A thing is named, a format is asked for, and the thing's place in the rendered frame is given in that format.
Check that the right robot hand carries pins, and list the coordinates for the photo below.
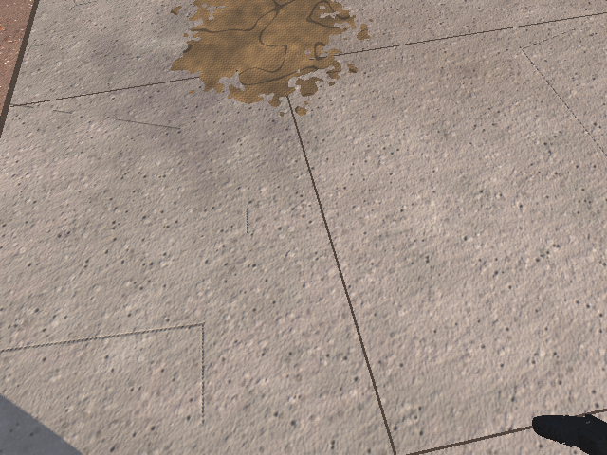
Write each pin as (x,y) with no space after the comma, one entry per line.
(588,433)

